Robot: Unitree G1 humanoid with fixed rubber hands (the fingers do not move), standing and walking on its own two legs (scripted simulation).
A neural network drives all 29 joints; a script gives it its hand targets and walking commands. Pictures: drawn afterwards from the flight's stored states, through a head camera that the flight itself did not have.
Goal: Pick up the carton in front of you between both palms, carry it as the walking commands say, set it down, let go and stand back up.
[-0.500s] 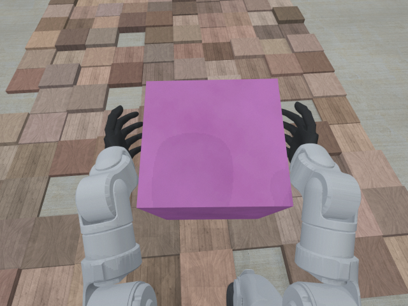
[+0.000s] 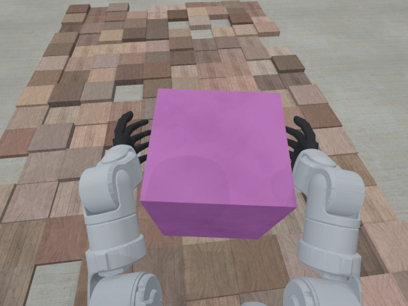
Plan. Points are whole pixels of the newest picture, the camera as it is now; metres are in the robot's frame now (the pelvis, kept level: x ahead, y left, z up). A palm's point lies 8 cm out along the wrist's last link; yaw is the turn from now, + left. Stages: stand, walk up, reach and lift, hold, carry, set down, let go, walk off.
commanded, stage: carry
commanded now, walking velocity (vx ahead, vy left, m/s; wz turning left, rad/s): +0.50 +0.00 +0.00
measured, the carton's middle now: (214, 173) +0.36 -0.02 +0.07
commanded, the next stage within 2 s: none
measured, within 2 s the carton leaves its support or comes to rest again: neither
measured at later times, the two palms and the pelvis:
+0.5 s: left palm (141, 82) +0.63 +0.14 +0.09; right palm (252, 69) +0.68 -0.16 +0.09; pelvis +0.33 -0.07 +0.00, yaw +10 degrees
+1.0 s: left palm (121, 21) +0.91 +0.23 +0.12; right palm (211, 8) +1.01 -0.07 +0.12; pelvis +0.65 -0.02 -0.03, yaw +20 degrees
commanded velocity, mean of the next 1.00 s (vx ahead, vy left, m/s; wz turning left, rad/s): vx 0.50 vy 0.00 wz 0.47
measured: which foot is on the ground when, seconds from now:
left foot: down 0.00-0.32, up 0.34-0.92, down 0.94-1.00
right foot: up 0.00-0.32, down 0.34-0.96, up 0.98-1.00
